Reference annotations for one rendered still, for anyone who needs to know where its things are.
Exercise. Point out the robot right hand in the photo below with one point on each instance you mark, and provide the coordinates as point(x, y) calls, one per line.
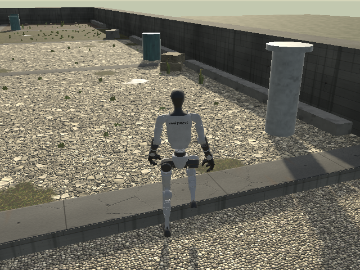
point(209, 163)

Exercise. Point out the robot left hand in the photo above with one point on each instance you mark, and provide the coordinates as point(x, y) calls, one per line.
point(150, 159)

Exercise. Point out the right robot upper arm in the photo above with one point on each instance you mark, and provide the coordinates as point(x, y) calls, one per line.
point(199, 127)

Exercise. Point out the left robot forearm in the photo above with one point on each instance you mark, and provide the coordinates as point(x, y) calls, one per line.
point(153, 148)

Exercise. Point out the left robot thigh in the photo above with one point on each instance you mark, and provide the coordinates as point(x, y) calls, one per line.
point(166, 172)

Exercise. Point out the left robot upper arm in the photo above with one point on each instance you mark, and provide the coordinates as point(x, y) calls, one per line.
point(161, 119)

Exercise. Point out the humanoid robot torso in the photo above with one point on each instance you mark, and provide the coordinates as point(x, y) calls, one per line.
point(179, 136)

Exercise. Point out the right robot forearm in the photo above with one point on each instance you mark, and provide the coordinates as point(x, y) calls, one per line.
point(206, 150)

